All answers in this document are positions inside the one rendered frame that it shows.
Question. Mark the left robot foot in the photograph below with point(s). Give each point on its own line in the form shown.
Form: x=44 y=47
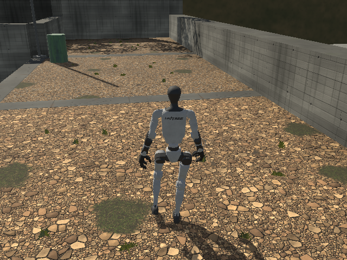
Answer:
x=154 y=210

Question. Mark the left robot upper arm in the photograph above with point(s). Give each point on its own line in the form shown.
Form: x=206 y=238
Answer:
x=154 y=122

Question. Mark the right robot upper arm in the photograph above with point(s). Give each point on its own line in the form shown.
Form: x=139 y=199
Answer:
x=193 y=123

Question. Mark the robot left forearm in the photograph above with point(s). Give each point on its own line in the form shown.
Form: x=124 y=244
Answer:
x=146 y=145

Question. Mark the left robot shin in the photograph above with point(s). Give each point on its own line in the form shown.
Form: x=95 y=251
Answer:
x=156 y=189

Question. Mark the robot right forearm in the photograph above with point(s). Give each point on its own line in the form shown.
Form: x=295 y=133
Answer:
x=198 y=143

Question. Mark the right robot hand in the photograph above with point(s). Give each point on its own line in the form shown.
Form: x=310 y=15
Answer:
x=196 y=153

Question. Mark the left robot hand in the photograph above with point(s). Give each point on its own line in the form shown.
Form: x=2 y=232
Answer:
x=142 y=161

